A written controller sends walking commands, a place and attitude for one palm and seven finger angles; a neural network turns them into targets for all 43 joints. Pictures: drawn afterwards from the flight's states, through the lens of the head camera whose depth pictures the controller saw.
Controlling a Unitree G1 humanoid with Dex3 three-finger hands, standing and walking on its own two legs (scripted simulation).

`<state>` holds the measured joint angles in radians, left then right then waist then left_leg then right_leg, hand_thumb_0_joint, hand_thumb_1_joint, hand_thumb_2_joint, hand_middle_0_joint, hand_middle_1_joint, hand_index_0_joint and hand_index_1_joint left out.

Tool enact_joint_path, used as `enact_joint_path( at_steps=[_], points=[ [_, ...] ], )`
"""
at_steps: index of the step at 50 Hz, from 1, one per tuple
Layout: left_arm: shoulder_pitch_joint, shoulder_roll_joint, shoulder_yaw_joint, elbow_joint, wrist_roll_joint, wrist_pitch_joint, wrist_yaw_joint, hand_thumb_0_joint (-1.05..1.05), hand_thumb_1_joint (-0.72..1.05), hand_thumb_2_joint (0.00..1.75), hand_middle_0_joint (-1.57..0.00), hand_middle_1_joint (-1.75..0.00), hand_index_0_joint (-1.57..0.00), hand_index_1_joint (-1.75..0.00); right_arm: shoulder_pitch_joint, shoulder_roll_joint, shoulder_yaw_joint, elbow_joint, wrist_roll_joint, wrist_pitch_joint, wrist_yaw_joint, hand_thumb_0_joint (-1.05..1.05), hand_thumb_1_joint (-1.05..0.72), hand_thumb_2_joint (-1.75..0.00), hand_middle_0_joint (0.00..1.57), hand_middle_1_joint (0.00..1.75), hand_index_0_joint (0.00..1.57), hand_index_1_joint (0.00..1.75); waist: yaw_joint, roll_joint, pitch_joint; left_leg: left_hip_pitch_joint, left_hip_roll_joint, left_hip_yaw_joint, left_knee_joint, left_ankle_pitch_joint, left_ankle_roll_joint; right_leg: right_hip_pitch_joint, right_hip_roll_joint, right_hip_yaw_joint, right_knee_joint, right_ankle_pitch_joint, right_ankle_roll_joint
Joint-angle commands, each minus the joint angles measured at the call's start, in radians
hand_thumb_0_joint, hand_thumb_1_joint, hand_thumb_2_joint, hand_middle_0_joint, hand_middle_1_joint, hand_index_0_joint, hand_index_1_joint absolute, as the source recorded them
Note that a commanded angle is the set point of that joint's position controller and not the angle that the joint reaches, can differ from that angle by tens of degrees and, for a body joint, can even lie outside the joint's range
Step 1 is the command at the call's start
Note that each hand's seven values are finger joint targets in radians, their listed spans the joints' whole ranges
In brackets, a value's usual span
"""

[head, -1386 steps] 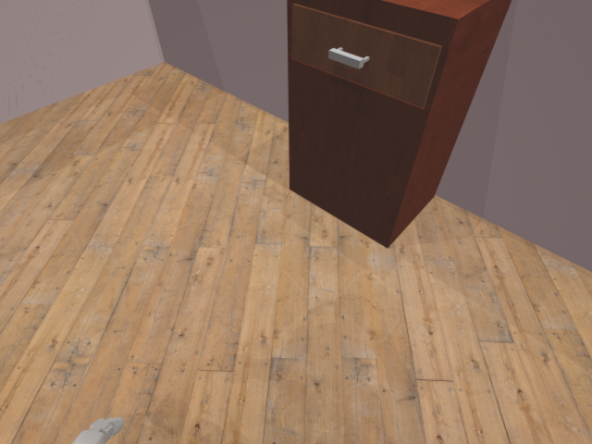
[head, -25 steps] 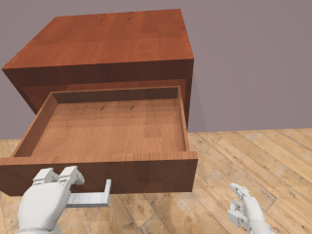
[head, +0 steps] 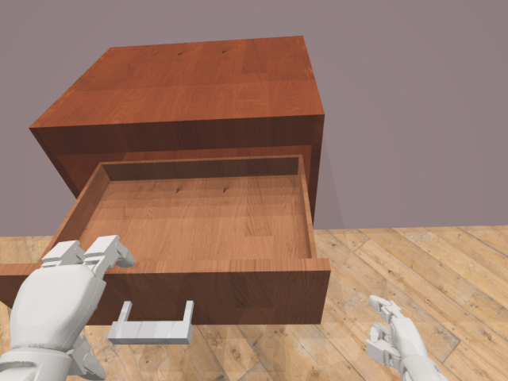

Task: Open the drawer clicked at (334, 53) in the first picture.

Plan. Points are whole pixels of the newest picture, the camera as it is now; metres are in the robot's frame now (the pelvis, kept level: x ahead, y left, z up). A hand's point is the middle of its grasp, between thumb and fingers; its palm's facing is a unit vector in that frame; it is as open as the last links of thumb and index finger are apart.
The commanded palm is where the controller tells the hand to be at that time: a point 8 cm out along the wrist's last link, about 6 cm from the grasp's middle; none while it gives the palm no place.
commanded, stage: lift the hand off the handle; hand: left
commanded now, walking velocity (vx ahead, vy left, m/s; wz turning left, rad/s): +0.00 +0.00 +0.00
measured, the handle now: (154, 319) +0.20 +0.21 +0.01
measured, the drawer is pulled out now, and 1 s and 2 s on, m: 0.29 0.29 0.29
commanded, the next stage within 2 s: draw the hand back to the body in 0.28 s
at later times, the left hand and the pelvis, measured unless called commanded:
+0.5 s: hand (74, 295) +0.16 +0.24 +0.15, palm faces +0.16 -0.10 -0.98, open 13.8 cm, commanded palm +0.12 +0.24 +0.21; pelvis -0.01 +0.00 +0.01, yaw +0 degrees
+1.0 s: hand (68, 291) +0.16 +0.26 +0.15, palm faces +0.12 -0.11 -0.99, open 13.8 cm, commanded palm +0.13 +0.26 +0.20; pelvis +0.00 +0.00 +0.01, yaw +1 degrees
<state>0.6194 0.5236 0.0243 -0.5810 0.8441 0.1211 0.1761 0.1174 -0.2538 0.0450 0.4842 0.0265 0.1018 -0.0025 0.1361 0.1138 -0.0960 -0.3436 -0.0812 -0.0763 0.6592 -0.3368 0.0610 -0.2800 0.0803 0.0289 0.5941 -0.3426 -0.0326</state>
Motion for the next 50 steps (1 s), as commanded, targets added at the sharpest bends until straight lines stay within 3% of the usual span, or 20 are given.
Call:
enact_joint_path(
  at_steps=[1,4,7,9,12,18,19,22,24,28,29,33,34,37,39,40,43,44,49,50],
  points=[
    [-0.135,0.158,0.166,-0.247,0.008,0.012,0.029,0.0,-0.5,0.3,-0.3,-1.2,-0.3,-1.2,-0.189,-0.078,-0.035,-0.176,0.01,-0.044,-0.001,0.0,-0.9,-0.9,0.2,0.3,0.2,0.3,-0.027,-0.034,-0.066,0.14,0.102,-0.008,-0.124,0.259,-0.03,-0.04,-0.074,-0.019,-0.127,0.132,-0.009],
    [-0.073,0.184,0.222,-0.186,-0.041,0.078,-0.03,0.0,-0.5,0.3,-0.3,-1.2,-0.3,-1.2,-0.242,-0.085,-0.032,-0.177,0.034,-0.027,0.012,0.0,-0.9,-0.9,0.2,0.3,0.2,0.3,-0.017,-0.066,-0.039,0.107,0.1,-0.007,-0.151,0.273,-0.035,0.033,-0.071,0.004,-0.132,0.217,-0.007],
    [-0.118,0.158,0.156,-0.217,-0.066,0.119,-0.106,0.0,-0.5,0.3,-0.3,-1.2,-0.3,-1.2,-0.236,-0.086,-0.03,-0.173,0.032,0.0,0.02,0.0,-0.9,-0.9,0.2,0.3,0.2,0.3,-0.023,-0.068,-0.018,0.087,0.092,0.002,-0.178,0.288,-0.029,0.049,-0.072,-0.032,-0.138,0.222,0.008],
    [-0.119,0.175,0.177,-0.306,-0.084,0.133,-0.121,0.0,-0.5,0.3,-0.3,-1.2,-0.3,-1.2,-0.282,-0.087,-0.02,-0.208,0.047,-0.02,0.023,0.0,-0.9,-0.9,0.2,0.3,0.2,0.3,-0.02,-0.046,-0.055,0.108,0.109,-0.002,-0.176,0.299,-0.033,0.069,-0.073,-0.015,-0.133,0.238,0.007],
    [-0.074,0.175,0.157,-0.265,-0.053,0.12,-0.151,0.0,-0.5,0.3,-0.3,-1.2,-0.3,-1.2,-0.225,-0.094,-0.015,-0.189,0.028,0.001,0.021,0.0,-0.9,-0.9,0.2,0.3,0.2,0.3,-0.018,-0.086,-0.032,0.097,0.105,0.005,-0.188,0.278,-0.026,0.046,-0.068,-0.041,-0.153,0.191,0.012],
    [-0.069,0.227,0.243,-0.331,-0.035,0.049,-0.094,0.0,-0.5,0.3,-0.3,-1.2,-0.3,-1.2,-0.201,-0.096,-0.012,-0.222,0.023,-0.006,0.016,0.0,-0.9,-0.9,0.2,0.3,0.2,0.3,-0.003,-0.055,-0.073,0.141,0.11,0.012,-0.15,0.267,-0.027,0.027,-0.076,-0.029,-0.161,0.164,0.002],
    [-0.075,0.238,0.271,-0.341,-0.048,0.047,-0.08,0.0,-0.5,0.3,-0.3,-1.2,-0.3,-1.2,-0.231,-0.092,-0.011,-0.221,0.031,-0.019,0.015,0.0,-0.9,-0.9,0.2,0.3,0.2,0.3,-0.003,-0.007,-0.058,0.132,0.108,0.003,-0.147,0.245,-0.029,0.026,-0.065,-0.003,-0.162,0.158,-0.008],
    [-0.117,0.2,0.235,-0.234,-0.044,0.025,-0.079,0.0,-0.5,0.3,-0.3,-1.2,-0.3,-1.2,-0.188,-0.086,-0.021,-0.185,0.017,-0.018,0.01,0.0,-0.9,-0.9,0.2,0.3,0.2,0.3,-0.015,-0.048,-0.01,0.137,0.091,0.003,-0.147,0.217,-0.023,-0.03,-0.063,-0.037,-0.181,0.092,-0.003],
    [-0.136,0.209,0.252,-0.265,-0.068,0.026,-0.072,0.0,-0.5,0.3,-0.3,-1.2,-0.3,-1.2,-0.218,-0.088,-0.026,-0.197,0.035,-0.04,0.007,0.0,-0.9,-0.9,0.2,0.3,0.2,0.3,-0.023,0.0,-0.021,0.147,0.096,-0.009,-0.15,0.2,-0.029,-0.022,-0.059,-0.005,-0.177,0.09,-0.008],
    [-0.166,0.207,0.21,-0.242,-0.06,0.029,-0.102,0.0,-0.5,0.3,-0.3,-1.2,-0.3,-1.2,-0.194,-0.092,-0.027,-0.19,0.024,-0.038,-0.002,0.0,-0.9,-0.9,0.2,0.3,0.2,0.3,-0.03,-0.082,-0.044,0.149,0.085,-0.001,-0.15,0.226,-0.021,-0.003,-0.078,-0.021,-0.18,0.133,0.007],
    [-0.15,0.228,0.24,-0.254,-0.074,0.039,-0.099,0.0,-0.5,0.3,-0.3,-1.2,-0.3,-1.2,-0.225,-0.094,-0.023,-0.198,0.033,-0.05,-0.005,0.0,-0.9,-0.9,0.2,0.3,0.2,0.3,-0.029,-0.032,-0.042,0.14,0.092,-0.006,-0.152,0.209,-0.026,0.005,-0.069,-0.002,-0.174,0.133,0.0],
    [-0.173,0.241,0.227,-0.24,-0.041,0.032,-0.115,0.0,-0.5,0.3,-0.3,-1.2,-0.3,-1.2,-0.198,-0.092,-0.016,-0.191,0.019,-0.036,-0.011,0.0,-0.9,-0.9,0.2,0.3,0.2,0.3,-0.023,-0.058,-0.051,0.15,0.086,0.002,-0.15,0.238,-0.021,0.016,-0.083,-0.016,-0.179,0.15,0.003],
    [-0.175,0.28,0.272,-0.266,-0.055,0.034,-0.105,0.0,-0.5,0.3,-0.3,-1.2,-0.3,-1.2,-0.22,-0.096,-0.014,-0.197,0.029,-0.047,-0.012,0.0,-0.9,-0.9,0.2,0.3,0.2,0.3,-0.022,-0.001,-0.06,0.141,0.093,-0.003,-0.153,0.226,-0.028,0.032,-0.073,0.0,-0.167,0.156,-0.005],
    [-0.142,0.239,0.244,-0.195,-0.053,0.023,-0.116,0.0,-0.5,0.3,-0.3,-1.2,-0.3,-1.2,-0.19,-0.085,-0.014,-0.177,0.015,-0.031,-0.009,0.0,-0.9,-0.9,0.2,0.3,0.2,0.3,-0.018,-0.064,-0.021,0.13,0.08,-0.004,-0.151,0.246,-0.021,0.013,-0.069,-0.033,-0.178,0.152,0.0],
    [-0.123,0.282,0.315,-0.235,-0.081,0.023,-0.1,0.0,-0.5,0.3,-0.3,-1.2,-0.3,-1.2,-0.221,-0.09,-0.016,-0.195,0.032,-0.044,-0.005,0.0,-0.9,-0.9,0.2,0.3,0.2,0.3,-0.013,-0.023,-0.038,0.128,0.093,-0.007,-0.147,0.252,-0.031,0.03,-0.067,-0.005,-0.162,0.181,-0.007],
    [-0.108,0.24,0.27,-0.208,-0.076,0.022,-0.109,0.0,-0.5,0.3,-0.3,-1.2,-0.3,-1.2,-0.189,-0.08,-0.01,-0.188,0.019,-0.036,-0.003,0.0,-0.9,-0.9,0.2,0.3,0.2,0.3,-0.008,-0.035,-0.048,0.117,0.076,-0.001,-0.145,0.258,-0.023,0.033,-0.069,-0.04,-0.16,0.18,-0.002],
    [-0.084,0.262,0.306,-0.214,-0.094,0.019,-0.109,0.0,-0.5,0.3,-0.3,-1.2,-0.3,-1.2,-0.186,-0.094,-0.023,-0.188,0.024,-0.028,0.003,0.0,-0.9,-0.9,0.2,0.3,0.2,0.3,-0.014,-0.066,-0.053,0.128,0.085,0.001,-0.138,0.277,-0.027,0.029,-0.075,-0.03,-0.16,0.206,0.004],
    [-0.093,0.259,0.31,-0.24,-0.104,0.023,-0.104,0.0,-0.5,0.3,-0.3,-1.2,-0.3,-1.2,-0.223,-0.095,-0.021,-0.196,0.034,-0.039,0.004,0.0,-0.9,-0.9,0.2,0.3,0.2,0.3,-0.018,-0.018,-0.044,0.121,0.087,-0.004,-0.135,0.269,-0.032,0.024,-0.065,-0.013,-0.153,0.21,-0.003],
    [-0.084,0.25,0.292,-0.266,-0.098,0.018,-0.096,0.0,-0.5,0.3,-0.3,-1.2,-0.3,-1.2,-0.211,-0.098,-0.023,-0.207,0.033,-0.039,0.001,0.0,-0.9,-0.9,0.2,0.3,0.2,0.3,-0.024,-0.017,-0.056,0.124,0.093,-0.01,-0.131,0.266,-0.03,0.0,-0.064,-0.024,-0.146,0.188,-0.002],
    [-0.133,-0.168,0.218,-0.231,-0.812,-0.097,-0.087,0.0,-0.47,0.32,-0.3,-1.18,-0.3,-1.18,-0.083,-0.007,-0.021,-0.201,0.03,-0.123,-0.026,0.0,-0.9,-0.9,0.2,0.3,0.2,0.3,-0.134,-0.12,0.014,0.227,0.094,-0.047,-0.149,0.21,-0.015,0.016,-0.06,-0.073,-0.14,0.156,-0.009]
  ],
)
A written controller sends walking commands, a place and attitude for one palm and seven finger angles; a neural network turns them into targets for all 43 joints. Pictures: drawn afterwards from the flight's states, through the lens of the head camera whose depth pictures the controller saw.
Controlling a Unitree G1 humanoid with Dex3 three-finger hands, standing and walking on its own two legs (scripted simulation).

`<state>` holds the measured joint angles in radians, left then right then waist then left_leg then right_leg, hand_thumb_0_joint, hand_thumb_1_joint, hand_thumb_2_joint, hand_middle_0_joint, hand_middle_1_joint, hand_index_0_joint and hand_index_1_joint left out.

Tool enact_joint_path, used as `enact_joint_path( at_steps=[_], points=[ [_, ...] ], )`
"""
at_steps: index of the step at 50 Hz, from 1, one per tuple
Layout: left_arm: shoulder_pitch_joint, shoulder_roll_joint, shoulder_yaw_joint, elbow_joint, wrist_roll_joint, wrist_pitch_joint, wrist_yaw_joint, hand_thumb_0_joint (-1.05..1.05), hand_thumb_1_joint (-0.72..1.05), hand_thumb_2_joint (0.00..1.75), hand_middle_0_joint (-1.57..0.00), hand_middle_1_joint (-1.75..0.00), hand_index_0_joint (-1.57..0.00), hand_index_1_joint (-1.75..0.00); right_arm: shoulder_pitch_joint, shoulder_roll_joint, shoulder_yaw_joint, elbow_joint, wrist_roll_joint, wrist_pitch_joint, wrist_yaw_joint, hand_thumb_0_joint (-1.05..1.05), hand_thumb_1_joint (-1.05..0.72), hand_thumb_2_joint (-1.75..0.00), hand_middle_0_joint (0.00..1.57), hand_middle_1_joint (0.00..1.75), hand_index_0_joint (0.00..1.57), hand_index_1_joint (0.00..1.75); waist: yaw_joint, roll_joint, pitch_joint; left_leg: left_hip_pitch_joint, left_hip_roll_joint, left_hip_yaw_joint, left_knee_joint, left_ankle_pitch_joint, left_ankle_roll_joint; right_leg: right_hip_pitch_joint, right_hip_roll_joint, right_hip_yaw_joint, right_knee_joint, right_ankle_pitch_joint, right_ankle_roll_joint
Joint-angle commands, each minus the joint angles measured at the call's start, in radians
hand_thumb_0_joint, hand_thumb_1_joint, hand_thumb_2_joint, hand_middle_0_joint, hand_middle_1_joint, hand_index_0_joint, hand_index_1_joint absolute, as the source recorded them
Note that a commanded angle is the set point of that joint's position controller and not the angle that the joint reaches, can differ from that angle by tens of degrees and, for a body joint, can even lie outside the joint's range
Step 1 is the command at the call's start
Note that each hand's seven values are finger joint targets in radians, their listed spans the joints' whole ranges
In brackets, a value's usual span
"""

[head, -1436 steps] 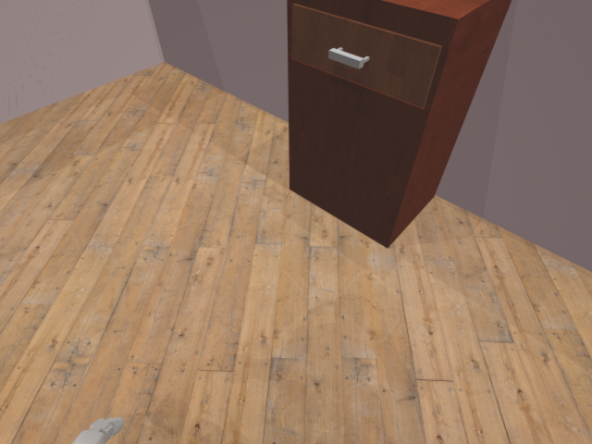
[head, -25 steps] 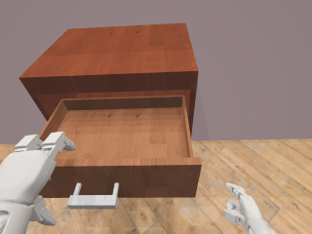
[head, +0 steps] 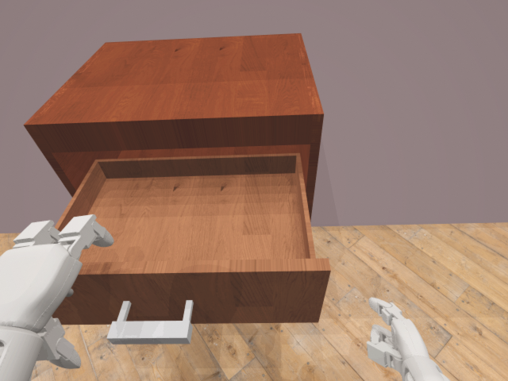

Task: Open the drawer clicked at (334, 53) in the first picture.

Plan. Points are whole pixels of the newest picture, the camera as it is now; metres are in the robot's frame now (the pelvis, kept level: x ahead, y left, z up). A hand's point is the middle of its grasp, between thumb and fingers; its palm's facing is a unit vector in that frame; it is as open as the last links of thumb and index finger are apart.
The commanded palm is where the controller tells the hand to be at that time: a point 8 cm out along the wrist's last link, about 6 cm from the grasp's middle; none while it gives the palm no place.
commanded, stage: draw the hand back to the body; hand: left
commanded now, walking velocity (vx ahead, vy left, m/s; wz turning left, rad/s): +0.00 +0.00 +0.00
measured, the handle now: (154, 319) +0.20 +0.20 +0.00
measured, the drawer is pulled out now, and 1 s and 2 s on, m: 0.29 0.29 0.29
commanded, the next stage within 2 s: step back with the hand held close in 0.98 s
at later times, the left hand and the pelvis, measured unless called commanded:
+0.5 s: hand (103, 262) +0.20 +0.22 +0.17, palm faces +0.36 -0.83 -0.42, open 11.1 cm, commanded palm +0.14 +0.26 +0.19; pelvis +0.02 -0.02 +0.00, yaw +2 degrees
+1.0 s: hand (112, 269) +0.19 +0.20 +0.17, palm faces +0.40 -0.82 -0.41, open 7.6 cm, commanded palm +0.13 +0.25 +0.19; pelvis +0.01 -0.04 +0.00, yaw +3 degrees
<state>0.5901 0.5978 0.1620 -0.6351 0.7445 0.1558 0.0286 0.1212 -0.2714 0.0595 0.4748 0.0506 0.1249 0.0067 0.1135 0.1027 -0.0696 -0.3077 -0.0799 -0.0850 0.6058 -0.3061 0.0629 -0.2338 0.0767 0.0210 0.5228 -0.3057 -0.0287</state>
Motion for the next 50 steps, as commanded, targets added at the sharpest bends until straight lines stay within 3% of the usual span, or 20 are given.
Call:
enact_joint_path(
  at_steps=[1,2,3,4,5,7,10,13,16,21,26,28,29,33,34,37,39,43,46,50],
  points=[
    [-0.039,-0.126,0.142,-0.107,-0.726,-0.171,0.082,0.0,-0.43,0.33,-0.29,-1.15,-0.29,-1.15,-0.081,-0.014,-0.044,-0.153,0.004,-0.186,-0.054,0.0,-0.9,-0.9,0.2,0.3,0.2,0.3,-0.086,-0.144,-0.006,0.191,0.128,-0.061,-0.119,0.151,-0.023,-0.046,-0.064,-0.054,-0.056,0.066,-0.009],
    [-0.02,-0.117,0.159,-0.088,-0.723,-0.19,0.092,0.0,-0.4,0.34,-0.29,-1.13,-0.29,-1.13,-0.087,-0.023,-0.036,-0.142,-0.005,-0.199,-0.061,0.0,-0.9,-0.9,0.2,0.3,0.2,0.3,-0.077,-0.108,0.018,0.176,0.116,-0.069,-0.138,0.13,-0.03,-0.047,-0.055,-0.061,-0.066,0.043,-0.016],
    [-0.068,-0.085,0.187,-0.201,-0.774,-0.212,0.103,0.0,-0.36,0.36,-0.29,-1.11,-0.29,-1.11,-0.084,-0.033,-0.045,-0.142,-0.007,-0.206,-0.075,0.0,-0.9,-0.9,0.2,0.3,0.2,0.3,-0.076,-0.144,-0.037,0.172,0.121,-0.079,-0.156,0.152,-0.037,0.001,-0.075,-0.06,-0.066,0.065,-0.008],
    [-0.113,-0.026,0.245,-0.235,-0.789,-0.226,0.124,0.0,-0.32,0.37,-0.29,-1.09,-0.29,-1.09,-0.111,-0.043,-0.044,-0.127,-0.012,-0.228,-0.089,0.0,-0.9,-0.9,0.2,0.3,0.2,0.3,-0.063,-0.092,-0.05,0.162,0.118,-0.075,-0.154,0.146,-0.037,0.017,-0.075,-0.045,-0.06,0.068,-0.007],
    [-0.153,-0.039,0.223,-0.296,-0.78,-0.257,0.13,0.0,-0.29,0.39,-0.29,-1.07,-0.29,-1.07,-0.085,-0.036,-0.033,-0.13,-0.025,-0.249,-0.092,0.0,-0.9,-0.9,0.2,0.3,0.2,0.3,-0.059,-0.067,-0.105,0.17,0.099,-0.073,-0.154,0.17,-0.037,0.043,-0.081,-0.047,-0.062,0.089,-0.013],
    [-0.095,-0.076,0.204,-0.238,-0.79,-0.265,0.134,0.0,-0.22,0.42,-0.28,-1.02,-0.28,-1.02,-0.083,-0.027,-0.029,-0.095,-0.029,-0.272,-0.094,0.0,-0.9,-0.9,0.2,0.3,0.2,0.3,-0.06,-0.023,-0.048,0.145,0.097,-0.066,-0.156,0.203,-0.046,0.033,-0.082,-0.055,-0.066,0.114,-0.017],
    [-0.126,-0.085,0.199,-0.223,-0.788,-0.279,0.132,0.0,-0.12,0.47,-0.27,-0.95,-0.27,-0.95,-0.069,-0.024,-0.024,-0.06,-0.03,-0.3,-0.084,0.0,-0.9,-0.9,0.2,0.3,0.2,0.3,-0.064,0.115,0.022,0.117,0.092,-0.069,-0.153,0.219,-0.062,0.024,-0.083,-0.058,-0.079,0.127,-0.029],
    [-0.119,-0.105,0.195,-0.171,-0.805,-0.279,0.113,0.0,-0.01,0.51,-0.26,-0.88,-0.26,-0.88,-0.068,-0.026,-0.032,-0.05,-0.026,-0.296,-0.07,0.0,-0.9,-0.9,0.2,0.3,0.2,0.3,-0.069,0.06,0.032,0.122,0.098,-0.065,-0.146,0.262,-0.068,0.039,-0.084,-0.065,-0.085,0.164,-0.026],
    [-0.064,-0.115,0.215,-0.104,-0.818,-0.281,0.097,0.0,0.09,0.55,-0.26,-0.82,-0.26,-0.82,-0.083,-0.025,-0.046,-0.044,-0.025,-0.277,-0.066,0.0,-0.9,-0.9,0.2,0.3,0.2,0.3,-0.062,-0.088,0.005,0.124,0.101,-0.053,-0.134,0.313,-0.055,0.066,-0.084,-0.068,-0.087,0.239,-0.017],
    [-0.044,-0.091,0.246,-0.134,-0.823,-0.294,0.088,0.0,0.27,0.63,-0.25,-0.7,-0.25,-0.7,-0.101,-0.025,-0.055,-0.047,-0.021,-0.259,-0.068,0.0,-0.9,-0.9,0.2,0.3,0.2,0.3,-0.06,-0.06,-0.075,0.154,0.094,-0.031,-0.122,0.349,-0.05,0.098,-0.095,-0.059,-0.092,0.3,-0.009],
    [-0.063,-0.076,0.253,-0.145,-0.822,-0.296,0.097,0.0,0.44,0.7,-0.23,-0.59,-0.23,-0.59,-0.098,-0.027,-0.054,-0.041,-0.017,-0.257,-0.081,0.0,-0.9,-0.9,0.2,0.3,0.2,0.3,-0.068,-0.026,-0.061,0.16,0.089,-0.025,-0.12,0.318,-0.043,0.082,-0.098,-0.056,-0.11,0.29,-0.006],
    [-0.07,-0.075,0.252,-0.134,-0.823,-0.293,0.098,0.0,0.51,0.74,-0.23,-0.55,-0.23,-0.55,-0.098,-0.028,-0.056,-0.039,-0.016,-0.254,-0.084,0.0,-0.9,-0.9,0.2,0.3,0.2,0.3,-0.07,-0.056,-0.06,0.166,0.087,-0.024,-0.117,0.313,-0.04,0.078,-0.099,-0.053,-0.115,0.294,-0.003],
    [-0.087,-0.076,0.251,-0.143,-0.824,-0.293,0.099,0.0,0.55,0.75,-0.22,-0.52,-0.22,-0.52,-0.101,-0.031,-0.056,-0.037,-0.017,-0.254,-0.088,0.0,-0.9,-0.9,0.2,0.3,0.2,0.3,-0.072,-0.024,-0.055,0.168,0.084,-0.025,-0.119,0.315,-0.04,0.079,-0.099,-0.052,-0.115,0.3,-0.006],
    [-0.087,-0.081,0.249,-0.097,-0.826,-0.288,0.099,0.0,0.69,0.81,-0.22,-0.43,-0.22,-0.43,-0.101,-0.029,-0.056,-0.034,-0.015,-0.245,-0.088,0.0,-0.9,-0.9,0.2,0.3,0.2,0.3,-0.071,-0.067,-0.033,0.161,0.083,-0.024,-0.118,0.301,-0.036,0.07,-0.102,-0.053,-0.118,0.299,0.0],
    [-0.107,-0.078,0.252,-0.101,-0.827,-0.287,0.098,0.0,0.73,0.82,-0.21,-0.41,-0.21,-0.41,-0.106,-0.033,-0.056,-0.031,-0.017,-0.244,-0.09,0.0,-0.9,-0.9,0.2,0.3,0.2,0.3,-0.071,-0.027,-0.023,0.161,0.078,-0.024,-0.12,0.299,-0.036,0.07,-0.101,-0.05,-0.123,0.299,-0.004],
    [-0.09,-0.091,0.242,-0.068,-0.829,-0.284,0.096,0.0,0.83,0.87,-0.21,-0.34,-0.21,-0.34,-0.111,-0.028,-0.055,-0.035,-0.016,-0.237,-0.089,0.0,-0.9,-0.9,0.2,0.3,0.2,0.3,-0.07,-0.078,-0.016,0.156,0.079,-0.024,-0.122,0.274,-0.031,0.066,-0.103,-0.05,-0.124,0.282,0.003],
    [-0.127,-0.079,0.241,-0.1,-0.83,-0.288,0.094,0.0,0.9,0.9,-0.2,-0.3,-0.2,-0.3,-0.116,-0.033,-0.053,-0.041,-0.018,-0.237,-0.09,0.0,-0.9,-0.9,0.2,0.3,0.2,0.3,-0.071,-0.037,-0.014,0.162,0.075,-0.022,-0.118,0.273,-0.031,0.064,-0.105,-0.041,-0.133,0.285,0.0],
    [-0.107,-0.078,0.246,-0.084,-0.833,-0.286,0.094,0.0,0.9,0.9,-0.2,-0.3,-0.2,-0.3,-0.118,-0.027,-0.051,-0.046,-0.017,-0.234,-0.09,0.0,-0.9,-0.9,0.2,0.3,0.2,0.3,-0.067,-0.074,-0.021,0.158,0.077,-0.02,-0.121,0.252,-0.028,0.069,-0.11,-0.039,-0.136,0.274,0.007],
    [-0.115,-0.069,0.251,-0.11,-0.829,-0.292,0.096,0.0,0.9,0.9,-0.2,-0.3,-0.2,-0.3,-0.118,-0.026,-0.049,-0.046,-0.018,-0.24,-0.089,0.0,-0.9,-0.9,0.2,0.3,0.2,0.3,-0.067,-0.017,-0.034,0.168,0.076,-0.018,-0.117,0.262,-0.031,0.071,-0.11,-0.038,-0.134,0.28,0.003],
    [-0.105,-0.078,0.247,-0.09,-0.831,-0.288,0.096,0.0,0.9,0.9,-0.2,-0.3,-0.2,-0.3,-0.118,-0.024,-0.05,-0.042,-0.019,-0.236,-0.089,0.0,-0.9,-0.9,0.2,0.3,0.2,0.3,-0.071,-0.045,-0.022,0.166,0.074,-0.017,-0.114,0.264,-0.03,0.069,-0.109,-0.039,-0.137,0.295,0.007]
  ],
)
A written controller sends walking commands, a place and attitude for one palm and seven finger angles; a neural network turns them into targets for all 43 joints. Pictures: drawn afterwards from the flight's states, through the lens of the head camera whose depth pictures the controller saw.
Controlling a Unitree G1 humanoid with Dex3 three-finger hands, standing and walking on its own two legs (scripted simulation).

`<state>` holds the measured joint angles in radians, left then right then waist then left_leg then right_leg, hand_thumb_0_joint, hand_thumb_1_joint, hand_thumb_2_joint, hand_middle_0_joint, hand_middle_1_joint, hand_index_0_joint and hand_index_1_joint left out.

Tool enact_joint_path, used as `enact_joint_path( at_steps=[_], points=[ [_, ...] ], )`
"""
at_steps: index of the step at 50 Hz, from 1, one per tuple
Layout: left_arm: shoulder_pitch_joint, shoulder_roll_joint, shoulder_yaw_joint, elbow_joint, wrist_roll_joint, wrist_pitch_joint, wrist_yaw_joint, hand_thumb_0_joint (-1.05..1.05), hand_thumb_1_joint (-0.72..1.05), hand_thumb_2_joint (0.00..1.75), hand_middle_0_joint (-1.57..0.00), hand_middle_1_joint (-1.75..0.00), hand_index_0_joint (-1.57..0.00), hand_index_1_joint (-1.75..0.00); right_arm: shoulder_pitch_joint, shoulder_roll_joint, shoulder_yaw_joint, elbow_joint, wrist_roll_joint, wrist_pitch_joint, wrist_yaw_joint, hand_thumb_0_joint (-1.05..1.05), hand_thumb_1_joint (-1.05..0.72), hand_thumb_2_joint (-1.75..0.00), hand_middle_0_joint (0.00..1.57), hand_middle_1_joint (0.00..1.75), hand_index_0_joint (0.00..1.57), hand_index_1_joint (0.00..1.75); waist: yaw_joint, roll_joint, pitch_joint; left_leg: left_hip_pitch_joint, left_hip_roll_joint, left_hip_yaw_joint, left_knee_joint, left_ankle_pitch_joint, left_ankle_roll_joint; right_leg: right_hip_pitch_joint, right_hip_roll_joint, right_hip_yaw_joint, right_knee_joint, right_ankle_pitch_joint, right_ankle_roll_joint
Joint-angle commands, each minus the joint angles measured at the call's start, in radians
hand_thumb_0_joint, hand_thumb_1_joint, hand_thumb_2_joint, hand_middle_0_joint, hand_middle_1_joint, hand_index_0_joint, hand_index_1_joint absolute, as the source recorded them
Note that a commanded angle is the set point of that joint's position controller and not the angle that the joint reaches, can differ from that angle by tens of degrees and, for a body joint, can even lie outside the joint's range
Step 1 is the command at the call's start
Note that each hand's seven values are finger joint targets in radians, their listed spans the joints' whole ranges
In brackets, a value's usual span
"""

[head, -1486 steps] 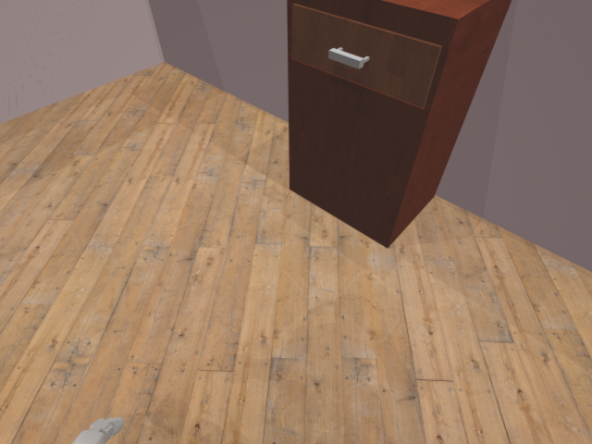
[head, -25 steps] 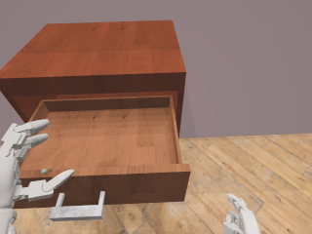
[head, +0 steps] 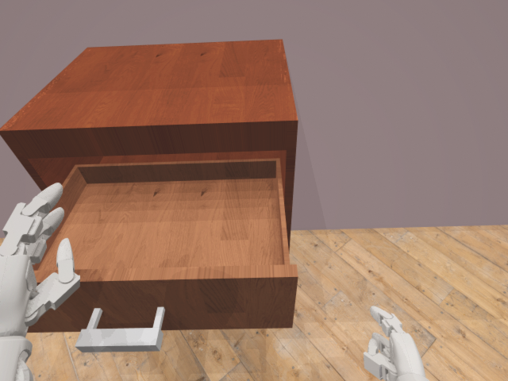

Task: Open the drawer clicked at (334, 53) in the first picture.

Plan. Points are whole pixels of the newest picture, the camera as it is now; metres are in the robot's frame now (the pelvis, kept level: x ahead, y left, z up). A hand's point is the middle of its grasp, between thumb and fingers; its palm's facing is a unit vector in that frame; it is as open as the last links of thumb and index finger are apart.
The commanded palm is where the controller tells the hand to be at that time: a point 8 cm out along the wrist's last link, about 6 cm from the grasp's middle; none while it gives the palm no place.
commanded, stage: step back with the hand held close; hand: left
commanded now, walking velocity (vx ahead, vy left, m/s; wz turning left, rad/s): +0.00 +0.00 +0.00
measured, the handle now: (124, 326) +0.20 +0.23 +0.00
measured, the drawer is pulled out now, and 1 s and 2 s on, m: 0.29 0.29 0.29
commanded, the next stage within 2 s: stop stepping back and stand still in 1.46 s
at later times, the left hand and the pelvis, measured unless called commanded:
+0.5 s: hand (32, 317) +0.14 +0.25 +0.17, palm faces +0.32 -0.79 -0.52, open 7.4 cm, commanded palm +0.07 +0.30 +0.19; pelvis -0.04 +0.01 +0.00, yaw +4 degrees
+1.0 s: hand out of the picture +0.09 +0.25 +0.17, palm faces +0.38 -0.83 -0.41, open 7.4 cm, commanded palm +0.01 +0.30 +0.19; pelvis -0.09 +0.01 -0.01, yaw +5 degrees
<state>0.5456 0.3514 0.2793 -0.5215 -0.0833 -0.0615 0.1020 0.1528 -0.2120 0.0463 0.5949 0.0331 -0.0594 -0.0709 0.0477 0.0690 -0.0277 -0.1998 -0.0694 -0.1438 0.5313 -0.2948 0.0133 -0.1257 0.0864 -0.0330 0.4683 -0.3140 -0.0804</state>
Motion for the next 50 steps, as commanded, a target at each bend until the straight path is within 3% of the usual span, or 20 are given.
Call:
enact_joint_path(
  at_steps=[1,3,4,5,6,8,11,14,16,18,22,28,35,38,41,42,44,45,47,50],
  points=[
    [-0.057,0.17,0.137,-0.187,-0.005,-0.07,0.022,0.0,0.9,0.9,-0.2,-0.3,-0.2,-0.3,-0.15,-0.081,-0.038,-0.162,-0.001,-0.049,-0.011,0.0,-0.9,-0.9,0.2,0.3,0.2,0.3,-0.003,-0.038,-0.058,0.052,0.065,0.043,-0.04,0.239,0.021,-0.042,-0.121,0.017,-0.088,0.292,0.062],
    [-0.054,0.166,0.133,-0.185,-0.006,-0.072,0.018,0.0,0.9,0.9,-0.2,-0.3,-0.2,-0.3,-0.154,-0.085,-0.042,-0.165,0.001,-0.046,-0.012,0.0,-0.9,-0.9,0.2,0.3,0.2,0.3,-0.005,-0.068,-0.065,0.057,0.066,0.049,-0.033,0.234,0.026,-0.039,-0.125,0.025,-0.092,0.304,0.066],
    [-0.072,0.167,0.133,-0.189,-0.007,-0.075,0.018,0.0,0.9,0.9,-0.2,-0.3,-0.2,-0.3,-0.157,-0.087,-0.041,-0.161,0.001,-0.047,-0.014,0.0,-0.9,-0.9,0.2,0.3,0.2,0.3,-0.006,-0.03,-0.049,0.051,0.061,0.047,-0.036,0.231,0.023,-0.045,-0.123,0.025,-0.096,0.294,0.061],
    [-0.208,0.344,0.317,-0.297,-0.004,-0.123,0.033,0.0,0.9,0.9,-0.2,-0.3,-0.2,-0.3,-0.085,-0.123,-0.058,-0.187,0.005,-0.038,-0.004,0.0,-0.9,-0.9,0.2,0.3,0.2,0.3,-0.028,-0.048,0.05,-0.033,0.08,-0.014,0.014,0.236,0.047,-0.129,-0.19,0.122,-0.165,0.351,0.066],
    [-0.117,0.248,0.252,-0.176,0.0,-0.13,0.021,0.0,0.9,0.9,-0.2,-0.3,-0.2,-0.3,-0.083,-0.099,-0.06,-0.155,0.003,-0.033,0.001,0.0,-0.9,-0.9,0.2,0.3,0.2,0.3,-0.041,-0.116,0.032,-0.029,0.077,-0.015,0.06,0.242,0.04,-0.121,-0.224,0.121,-0.164,0.386,0.05],
    [-0.036,0.18,0.182,-0.133,0.005,-0.127,0.008,0.0,0.9,0.9,-0.2,-0.3,-0.2,-0.3,-0.096,-0.099,-0.065,-0.162,0.008,-0.017,0.006,0.0,-0.9,-0.9,0.2,0.3,0.2,0.3,-0.049,-0.191,-0.003,-0.032,0.065,0.011,0.132,0.239,0.036,-0.103,-0.267,0.129,-0.157,0.509,0.055],
    [0.066,0.16,0.168,-0.183,0.002,-0.151,0.003,0.0,0.9,0.9,-0.2,-0.3,-0.2,-0.3,-0.099,-0.111,-0.073,-0.18,0.011,0.0,0.009,0.0,-0.9,-0.9,0.2,0.3,0.2,0.3,-0.05,-0.075,-0.081,-0.035,0.073,0.031,0.103,0.184,0.038,-0.079,-0.298,0.107,-0.103,0.506,0.043],
    [0.128,0.184,0.197,-0.275,0.004,-0.152,0.013,0.0,0.9,0.9,-0.2,-0.3,-0.2,-0.3,-0.103,-0.127,-0.084,-0.19,0.004,0.025,0.008,0.0,-0.9,-0.9,0.2,0.3,0.2,0.3,-0.047,0.042,-0.131,-0.002,0.135,-0.012,-0.018,0.407,0.054,-0.089,-0.222,0.042,-0.035,0.357,0.061],
    [0.129,0.211,0.22,-0.344,0.012,-0.155,0.021,0.0,0.9,0.9,-0.2,-0.3,-0.2,-0.3,-0.105,-0.13,-0.091,-0.203,0.004,0.033,0.005,0.0,-0.9,-0.9,0.2,0.3,0.2,0.3,-0.045,0.024,-0.163,-0.041,0.172,-0.051,-0.027,0.471,0.063,-0.052,-0.181,0.042,-0.007,0.348,0.073],
    [0.126,0.235,0.246,-0.356,0.009,-0.149,0.028,0.0,0.9,0.9,-0.2,-0.3,-0.2,-0.3,-0.098,-0.123,-0.097,-0.207,0.006,0.041,-0.002,0.0,-0.9,-0.9,0.2,0.3,0.2,0.3,-0.051,-0.018,-0.186,-0.071,0.16,-0.04,0.017,0.488,0.049,-0.023,-0.203,0.065,-0.002,0.419,0.049],
    [0.127,0.225,0.238,-0.343,0.001,-0.143,0.038,0.0,0.9,0.9,-0.2,-0.3,-0.2,-0.3,-0.083,-0.128,-0.105,-0.199,0.01,0.03,-0.011,0.0,-0.9,-0.9,0.2,0.3,0.2,0.3,-0.058,-0.049,-0.181,-0.068,0.153,-0.053,0.044,0.379,0.036,-0.084,-0.228,0.087,-0.011,0.335,0.019],
    [0.109,0.213,0.231,-0.298,0.002,-0.135,0.045,0.0,0.9,0.9,-0.2,-0.3,-0.2,-0.3,-0.096,-0.134,-0.104,-0.192,0.007,0.017,-0.016,0.0,-0.9,-0.9,0.2,0.3,0.2,0.3,-0.06,-0.044,-0.102,-0.175,0.183,-0.108,-0.054,0.125,0.053,-0.141,-0.176,0.075,-0.007,0.105,0.043],
    [0.056,0.204,0.231,-0.33,0.037,-0.148,0.041,0.0,0.9,0.9,-0.2,-0.3,-0.2,-0.3,-0.087,-0.135,-0.087,-0.219,-0.006,-0.012,-0.011,0.0,-0.9,-0.9,0.2,0.3,0.2,0.3,-0.056,0.08,-0.049,-0.51,0.259,-0.179,-0.253,-0.248,0.108,0.065,-0.087,0.052,0.169,0.012,0.082],
    [0.045,0.201,0.231,-0.349,0.046,-0.156,0.035,0.0,0.9,0.9,-0.2,-0.3,-0.2,-0.3,-0.076,-0.136,-0.085,-0.234,-0.007,-0.027,-0.003,0.0,-0.9,-0.9,0.2,0.3,0.2,0.3,-0.054,0.041,-0.049,-0.564,0.246,-0.153,-0.216,-0.306,0.108,0.095,-0.093,0.063,0.16,0.03,0.082],
    [0.054,0.211,0.243,-0.365,0.045,-0.167,0.037,0.0,0.9,0.9,-0.2,-0.3,-0.2,-0.3,-0.065,-0.134,-0.087,-0.236,-0.006,-0.034,0.003,0.0,-0.9,-0.9,0.2,0.3,0.2,0.3,-0.057,-0.029,-0.07,-0.516,0.187,-0.087,-0.098,-0.319,0.086,0.021,-0.153,0.128,0.065,-0.027,0.058],
    [0.06,0.216,0.245,-0.367,0.04,-0.172,0.04,0.0,0.9,0.9,-0.2,-0.3,-0.2,-0.3,-0.059,-0.132,-0.091,-0.232,-0.005,-0.036,0.006,0.0,-0.9,-0.9,0.2,0.3,0.2,0.3,-0.06,-0.082,-0.07,-0.437,0.149,-0.055,-0.001,-0.277,0.065,-0.086,-0.205,0.195,-0.027,-0.088,0.03],
    [0.062,0.234,0.248,-0.373,0.019,-0.18,0.057,0.0,0.9,0.9,-0.2,-0.3,-0.2,-0.3,-0.037,-0.129,-0.099,-0.19,-0.007,-0.034,0.009,0.0,-0.9,-0.9,0.2,0.3,0.2,0.3,-0.071,-0.172,-0.093,-0.209,0.067,0.045,0.312,-0.136,0.002,-0.319,-0.392,0.348,-0.203,-0.128,-0.072],
    [0.059,0.21,0.219,-0.355,0.012,-0.179,0.061,0.0,0.9,0.9,-0.2,-0.3,-0.2,-0.3,-0.044,-0.106,-0.088,-0.174,-0.012,-0.028,0.013,0.0,-0.9,-0.9,0.2,0.3,0.2,0.3,-0.074,-0.2,-0.097,-0.178,0.058,0.068,0.421,-0.11,-0.009,-0.347,-0.446,0.349,-0.229,-0.078,-0.096],
    [0.059,0.224,0.236,-0.356,0.014,-0.183,0.063,0.0,0.9,0.9,-0.2,-0.3,-0.2,-0.3,-0.073,-0.098,-0.083,-0.171,-0.016,-0.018,0.015,0.0,-0.9,-0.9,0.2,0.3,0.2,0.3,-0.073,-0.164,-0.099,-0.193,0.074,0.066,0.458,-0.146,-0.006,-0.317,-0.447,0.288,-0.188,0.081,-0.101],
    [0.062,0.238,0.253,-0.357,0.022,-0.177,0.065,0.0,0.9,0.9,-0.2,-0.3,-0.2,-0.3,-0.08,-0.09,-0.069,-0.162,-0.019,0.001,0.004,0.0,-0.9,-0.9,0.2,0.3,0.2,0.3,-0.075,-0.034,-0.037,-0.181,0.108,0.077,0.015,-0.024,0.001,-0.239,-0.321,0.141,-0.037,0.23,-0.011]
  ],
)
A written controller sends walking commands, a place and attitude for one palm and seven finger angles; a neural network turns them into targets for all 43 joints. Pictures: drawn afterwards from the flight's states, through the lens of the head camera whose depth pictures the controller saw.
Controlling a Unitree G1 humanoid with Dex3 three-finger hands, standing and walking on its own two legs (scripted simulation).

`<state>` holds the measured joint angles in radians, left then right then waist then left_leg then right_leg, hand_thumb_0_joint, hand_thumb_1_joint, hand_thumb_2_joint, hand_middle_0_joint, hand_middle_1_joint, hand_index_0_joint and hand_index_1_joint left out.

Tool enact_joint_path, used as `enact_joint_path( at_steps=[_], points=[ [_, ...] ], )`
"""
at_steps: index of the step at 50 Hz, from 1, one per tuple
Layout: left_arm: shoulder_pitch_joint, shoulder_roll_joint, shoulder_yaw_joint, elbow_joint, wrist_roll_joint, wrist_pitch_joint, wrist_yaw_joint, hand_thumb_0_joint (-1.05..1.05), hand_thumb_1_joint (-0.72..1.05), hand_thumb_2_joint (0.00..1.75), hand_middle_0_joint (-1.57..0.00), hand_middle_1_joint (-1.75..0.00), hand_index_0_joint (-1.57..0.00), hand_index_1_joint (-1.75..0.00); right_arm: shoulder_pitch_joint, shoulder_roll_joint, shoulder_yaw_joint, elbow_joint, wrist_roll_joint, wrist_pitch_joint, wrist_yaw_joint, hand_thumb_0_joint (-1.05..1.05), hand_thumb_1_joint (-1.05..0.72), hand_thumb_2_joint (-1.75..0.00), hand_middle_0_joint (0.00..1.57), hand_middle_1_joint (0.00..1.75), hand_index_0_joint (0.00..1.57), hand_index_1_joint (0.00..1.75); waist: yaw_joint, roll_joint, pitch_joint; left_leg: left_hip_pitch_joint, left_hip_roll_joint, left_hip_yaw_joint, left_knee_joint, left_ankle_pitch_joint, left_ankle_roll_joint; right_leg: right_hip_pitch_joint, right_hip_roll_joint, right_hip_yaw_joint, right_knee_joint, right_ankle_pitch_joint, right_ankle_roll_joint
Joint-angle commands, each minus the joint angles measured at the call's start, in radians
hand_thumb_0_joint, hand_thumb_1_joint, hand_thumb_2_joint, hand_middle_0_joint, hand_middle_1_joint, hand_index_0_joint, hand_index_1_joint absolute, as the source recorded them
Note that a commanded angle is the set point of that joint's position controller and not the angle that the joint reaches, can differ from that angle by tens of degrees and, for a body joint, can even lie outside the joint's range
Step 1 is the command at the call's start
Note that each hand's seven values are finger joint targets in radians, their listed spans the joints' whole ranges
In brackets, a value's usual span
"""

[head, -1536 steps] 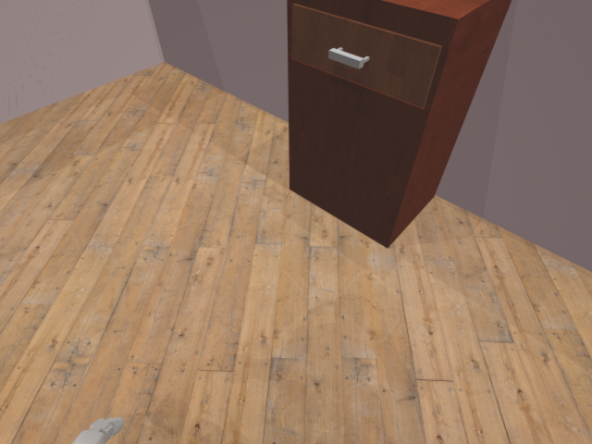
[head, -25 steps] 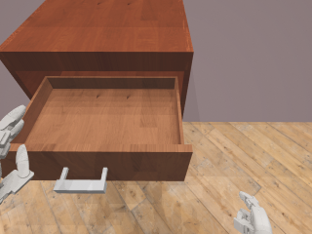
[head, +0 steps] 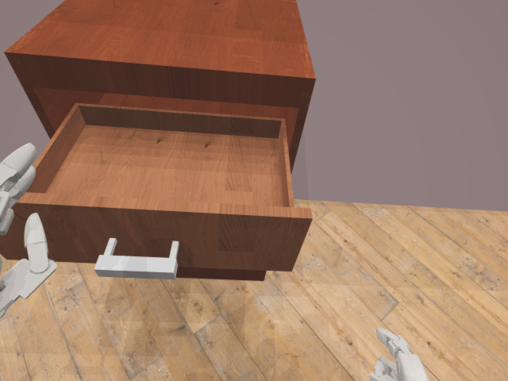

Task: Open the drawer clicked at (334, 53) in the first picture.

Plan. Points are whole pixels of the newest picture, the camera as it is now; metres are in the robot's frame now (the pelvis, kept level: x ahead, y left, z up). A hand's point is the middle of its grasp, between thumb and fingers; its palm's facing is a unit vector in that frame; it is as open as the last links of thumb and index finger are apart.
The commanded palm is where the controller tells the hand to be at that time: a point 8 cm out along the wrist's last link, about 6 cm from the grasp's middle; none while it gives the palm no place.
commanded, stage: step back with the hand held close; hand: left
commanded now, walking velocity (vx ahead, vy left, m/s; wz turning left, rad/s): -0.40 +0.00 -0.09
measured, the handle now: (140, 255) +0.31 +0.20 +0.01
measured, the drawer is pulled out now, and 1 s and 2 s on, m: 0.29 0.29 0.29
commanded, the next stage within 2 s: stop stepping back and stand still in 0.46 s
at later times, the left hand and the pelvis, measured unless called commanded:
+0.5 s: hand out of the picture +0.09 +0.22 +0.18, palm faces +0.32 -0.83 -0.46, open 7.4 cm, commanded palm +0.03 +0.27 +0.20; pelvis -0.11 -0.01 +0.01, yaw +0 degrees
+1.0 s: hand out of the picture -0.02 +0.22 +0.17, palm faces +0.34 -0.85 -0.41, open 7.4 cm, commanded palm -0.09 +0.27 +0.20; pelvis -0.22 -0.01 +0.00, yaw +0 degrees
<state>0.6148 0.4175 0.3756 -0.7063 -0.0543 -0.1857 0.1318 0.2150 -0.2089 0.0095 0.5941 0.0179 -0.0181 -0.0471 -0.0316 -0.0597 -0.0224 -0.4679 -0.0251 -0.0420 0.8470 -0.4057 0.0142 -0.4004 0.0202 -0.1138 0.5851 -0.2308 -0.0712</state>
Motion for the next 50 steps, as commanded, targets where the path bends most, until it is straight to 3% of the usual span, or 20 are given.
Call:
enact_joint_path(
  at_steps=[1,2,4,12,14,16,17,19,23,26,28,29,32,34,37,41,43,47,48,50],
  points=[
    [0.002,0.166,0.156,-0.177,-0.004,-0.054,0.037,0.0,0.9,0.9,-0.2,-0.3,-0.2,-0.3,-0.148,-0.103,-0.038,-0.159,-0.004,-0.04,-0.027,0.0,-0.9,-0.9,0.2,0.3,0.2,0.3,0.01,0.169,-0.048,0.06,0.115,-0.079,-0.459,0.256,0.021,0.103,-0.161,0.156,-0.044,0.191,0.026],
    [-0.008,0.163,0.156,-0.204,0.004,-0.061,0.036,0.0,0.9,0.9,-0.2,-0.3,-0.2,-0.3,-0.158,-0.121,-0.053,-0.171,-0.007,-0.048,-0.028,0.0,-0.9,-0.9,0.2,0.3,0.2,0.3,0.019,0.295,-0.076,0.029,0.234,-0.206,-0.485,0.48,0.061,0.154,-0.074,0.112,0.085,0.201,0.066],
    [0.009,0.16,0.156,-0.2,0.003,-0.073,0.025,0.0,0.9,0.9,-0.2,-0.3,-0.2,-0.3,-0.134,-0.116,-0.079,-0.16,-0.005,-0.073,-0.012,0.0,-0.9,-0.9,0.2,0.3,0.2,0.3,0.019,0.276,-0.179,0.158,0.32,-0.179,-0.403,0.763,0.08,0.109,-0.058,0.12,0.174,-0.054,0.075],
    [0.014,0.114,0.147,-0.202,-0.007,-0.064,-0.005,0.0,0.9,0.9,-0.2,-0.3,-0.2,-0.3,-0.135,-0.119,-0.074,-0.146,-0.011,-0.087,0.006,0.0,-0.9,-0.9,0.2,0.3,0.2,0.3,0.025,0.186,-0.169,0.177,0.273,-0.123,-0.309,0.786,0.054,0.142,-0.024,0.078,-0.029,0.081,0.087],
    [0.015,0.133,0.16,-0.186,-0.004,-0.057,-0.005,0.0,0.9,0.9,-0.2,-0.3,-0.2,-0.3,-0.148,-0.114,-0.076,-0.148,-0.001,-0.081,0.006,0.0,-0.9,-0.9,0.2,0.3,0.2,0.3,0.024,0.118,-0.225,0.152,0.215,-0.046,-0.235,0.636,0.02,0.205,-0.078,0.121,-0.051,0.287,0.066],
    [0.029,0.142,0.153,-0.155,-0.02,-0.063,-0.006,0.0,0.9,0.9,-0.2,-0.3,-0.2,-0.3,-0.145,-0.09,-0.08,-0.168,0.013,-0.072,0.002,0.0,-0.9,-0.9,0.2,0.3,0.2,0.3,0.013,-0.081,-0.235,0.084,0.076,0.036,-0.057,0.232,-0.029,0.141,-0.258,0.305,-0.158,0.378,-0.01],
    [0.035,0.157,0.165,-0.137,-0.025,-0.065,-0.003,0.0,0.9,0.9,-0.2,-0.3,-0.2,-0.3,-0.159,-0.083,-0.086,-0.16,0.012,-0.064,-0.001,0.0,-0.9,-0.9,0.2,0.3,0.2,0.3,0.022,-0.159,-0.21,0.052,0.009,0.026,0.135,-0.04,-0.045,0.066,-0.367,0.416,-0.251,0.313,-0.072],
    [0.053,0.189,0.193,-0.12,-0.018,-0.058,0.011,0.0,0.9,0.9,-0.2,-0.3,-0.2,-0.3,-0.186,-0.081,-0.083,-0.145,0.002,-0.049,-0.007,0.0,-0.9,-0.9,0.2,0.3,0.2,0.3,0.033,-0.101,-0.174,-0.016,0.009,-0.044,0.396,-0.135,-0.045,-0.004,-0.42,0.468,-0.327,0.076,-0.125],
    [0.036,0.127,0.142,-0.085,-0.002,-0.043,0.025,0.0,0.9,0.9,-0.2,-0.3,-0.2,-0.3,-0.2,-0.049,-0.031,-0.165,-0.011,-0.007,-0.027,0.0,-0.9,-0.9,0.2,0.3,0.2,0.3,0.024,-0.093,-0.082,0.043,0.033,0.028,-0.033,-0.109,-0.027,0.025,-0.244,0.275,-0.258,0.142,-0.034],
    [-0.015,0.125,0.102,-0.16,-0.004,-0.052,0.029,0.0,0.9,0.9,-0.2,-0.3,-0.2,-0.3,-0.139,-0.091,-0.039,-0.146,-0.012,-0.011,-0.036,0.0,-0.9,-0.9,0.2,0.3,0.2,0.3,0.001,0.034,-0.084,0.146,0.051,0.06,-0.508,0.102,-0.006,0.117,-0.16,0.206,-0.145,0.109,0.043],
    [-0.081,0.131,0.104,-0.228,0.011,-0.074,0.038,0.0,0.9,0.9,-0.2,-0.3,-0.2,-0.3,-0.132,-0.126,-0.069,-0.16,-0.017,-0.046,-0.029,0.0,-0.9,-0.9,0.2,0.3,0.2,0.3,0.014,0.306,-0.093,0.1,0.35,-0.209,-0.522,0.392,0.109,0.065,-0.037,0.12,0.159,-0.062,0.1],
    [-0.049,0.144,0.121,-0.22,0.015,-0.07,0.048,0.0,0.9,0.9,-0.2,-0.3,-0.2,-0.3,-0.11,-0.111,-0.079,-0.156,-0.016,-0.075,-0.025,0.0,-0.9,-0.9,0.2,0.3,0.2,0.3,0.011,0.3,-0.139,0.167,0.4,-0.205,-0.506,0.494,0.138,-0.009,-0.02,0.123,0.309,-0.222,0.099],
    [0.018,0.138,0.148,-0.303,-0.003,-0.051,0.05,0.0,0.9,0.9,-0.2,-0.3,-0.2,-0.3,-0.092,-0.104,-0.076,-0.167,-0.013,-0.105,-0.001,0.0,-0.9,-0.9,0.2,0.3,0.2,0.3,0.017,0.311,-0.128,0.127,0.318,-0.114,-0.441,0.473,0.143,-0.014,-0.01,0.139,0.425,-0.248,0.102],
    [0.005,0.143,0.14,-0.336,-0.003,-0.042,0.053,0.0,0.9,0.9,-0.2,-0.3,-0.2,-0.3,-0.079,-0.114,-0.07,-0.159,0.004,-0.123,0.01,0.0,-0.9,-0.9,0.2,0.3,0.2,0.3,0.03,0.26,-0.116,0.185,0.263,-0.032,-0.39,0.44,0.098,0.036,-0.018,0.087,0.203,-0.209,0.109],
    [-0.015,0.114,0.119,-0.195,0.013,-0.042,0.048,0.0,0.9,0.9,-0.2,-0.3,-0.2,-0.3,-0.095,-0.114,-0.036,-0.146,0.007,-0.128,0.012,0.0,-0.9,-0.9,0.2,0.3,0.2,0.3,0.024,0.183,-0.03,0.02,0.174,-0.042,-0.348,0.028,0.05,0.263,-0.026,0.072,-0.176,-0.009,0.097],
    [-0.056,0.107,0.095,-0.023,0.005,-0.033,0.037,0.0,0.9,0.9,-0.2,-0.3,-0.2,-0.3,-0.076,-0.125,-0.07,-0.125,0.013,-0.095,-0.002,0.0,-0.9,-0.9,0.2,0.3,0.2,0.3,-0.002,-0.132,0.008,0.086,0.014,0.025,0.099,-0.024,-0.001,-0.014,-0.31,0.481,-0.456,-0.427,-0.048],
    [-0.021,0.105,0.094,-0.018,-0.001,-0.036,0.027,0.0,0.9,0.9,-0.2,-0.3,-0.2,-0.3,-0.084,-0.121,-0.061,-0.125,0.004,-0.078,0.001,0.0,-0.9,-0.9,0.2,0.3,0.2,0.3,-0.007,-0.093,0.005,0.084,0.025,0.004,0.142,0.015,0.004,-0.046,-0.321,0.417,-0.419,-0.365,-0.074],
    [0.01,0.102,0.08,-0.034,0.019,-0.044,0.038,0.0,0.9,0.9,-0.2,-0.3,-0.2,-0.3,-0.101,-0.098,-0.029,-0.14,0.005,-0.076,-0.01,0.0,-0.9,-0.9,0.2,0.3,0.2,0.3,-0.007,-0.021,0.014,0.212,0.041,0.039,-0.38,-0.005,0.035,-0.023,-0.18,0.216,-0.273,-0.378,-0.005],
    [0.006,0.106,0.079,-0.068,0.018,-0.052,0.042,0.0,0.9,0.9,-0.2,-0.3,-0.2,-0.3,-0.088,-0.11,-0.031,-0.14,-0.001,-0.091,-0.015,0.0,-0.9,-0.9,0.2,0.3,0.2,0.3,-0.008,0.063,0.016,0.193,0.076,-0.022,-0.519,-0.053,0.055,0.036,-0.123,0.19,-0.182,-0.337,0.014],
    [-0.041,0.132,0.094,-0.2,0.031,-0.071,0.048,0.0,0.9,0.9,-0.2,-0.3,-0.2,-0.3,-0.088,-0.131,-0.046,-0.169,-0.015,-0.112,-0.011,0.0,-0.9,-0.9,0.2,0.3,0.2,0.3,0.011,0.324,-0.004,0.223,0.282,-0.333,-0.638,-0.077,0.128,-0.014,0.005,0.061,0.161,-0.204,0.065]
  ],
)
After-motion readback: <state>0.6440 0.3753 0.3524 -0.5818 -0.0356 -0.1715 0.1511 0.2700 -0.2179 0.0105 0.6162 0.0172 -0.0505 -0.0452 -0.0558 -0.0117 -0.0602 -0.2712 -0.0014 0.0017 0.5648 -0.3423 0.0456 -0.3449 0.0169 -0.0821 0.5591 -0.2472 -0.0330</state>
